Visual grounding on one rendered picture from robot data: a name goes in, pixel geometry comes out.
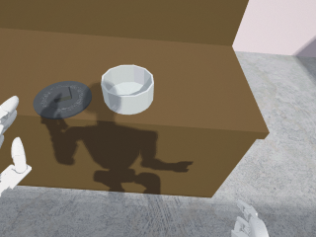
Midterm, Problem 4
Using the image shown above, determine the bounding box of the robot right hand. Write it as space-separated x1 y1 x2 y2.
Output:
231 199 270 237

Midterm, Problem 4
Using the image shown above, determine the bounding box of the pot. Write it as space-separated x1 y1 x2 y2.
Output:
101 64 154 115

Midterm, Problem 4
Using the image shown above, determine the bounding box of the lid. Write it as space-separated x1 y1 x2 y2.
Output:
33 81 92 119

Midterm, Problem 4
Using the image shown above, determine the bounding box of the robot left hand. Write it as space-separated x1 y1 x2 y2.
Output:
0 96 32 197

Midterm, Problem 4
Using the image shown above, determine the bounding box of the table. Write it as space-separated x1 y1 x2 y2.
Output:
0 0 270 198

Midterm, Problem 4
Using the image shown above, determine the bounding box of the knob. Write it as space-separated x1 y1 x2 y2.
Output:
52 86 72 103

